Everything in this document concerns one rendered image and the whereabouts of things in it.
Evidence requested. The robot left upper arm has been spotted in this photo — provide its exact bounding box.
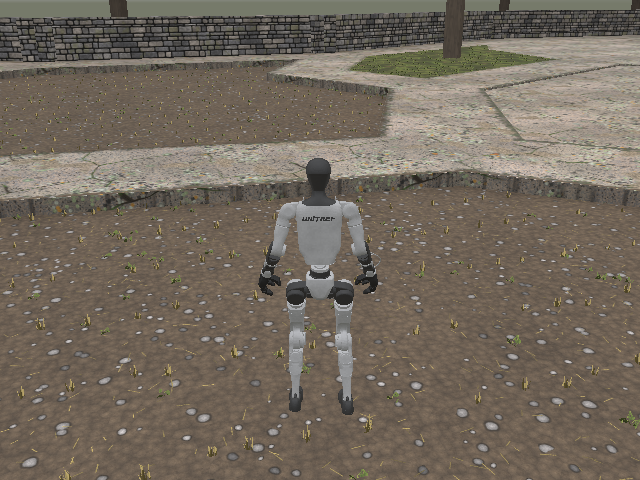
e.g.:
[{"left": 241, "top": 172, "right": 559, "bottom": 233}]
[{"left": 270, "top": 202, "right": 298, "bottom": 257}]

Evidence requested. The robot left forearm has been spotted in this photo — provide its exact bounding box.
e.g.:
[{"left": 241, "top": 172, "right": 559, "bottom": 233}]
[{"left": 261, "top": 241, "right": 280, "bottom": 278}]

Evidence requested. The robot left thigh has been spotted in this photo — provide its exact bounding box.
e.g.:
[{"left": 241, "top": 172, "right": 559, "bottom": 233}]
[{"left": 286, "top": 279, "right": 306, "bottom": 349}]

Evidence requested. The robot right forearm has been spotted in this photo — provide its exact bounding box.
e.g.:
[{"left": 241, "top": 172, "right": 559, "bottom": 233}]
[{"left": 357, "top": 241, "right": 376, "bottom": 277}]

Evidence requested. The robot right upper arm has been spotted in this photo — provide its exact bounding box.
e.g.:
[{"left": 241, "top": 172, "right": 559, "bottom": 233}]
[{"left": 340, "top": 201, "right": 367, "bottom": 256}]

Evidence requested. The right robot hand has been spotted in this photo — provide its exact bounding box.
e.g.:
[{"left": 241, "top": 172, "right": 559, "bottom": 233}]
[{"left": 355, "top": 274, "right": 378, "bottom": 294}]

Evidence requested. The robot right foot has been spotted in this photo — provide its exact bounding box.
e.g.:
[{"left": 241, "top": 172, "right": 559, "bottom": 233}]
[{"left": 338, "top": 389, "right": 354, "bottom": 415}]

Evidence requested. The left robot hand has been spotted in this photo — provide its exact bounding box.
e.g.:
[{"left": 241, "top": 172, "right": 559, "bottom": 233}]
[{"left": 258, "top": 274, "right": 281, "bottom": 296}]

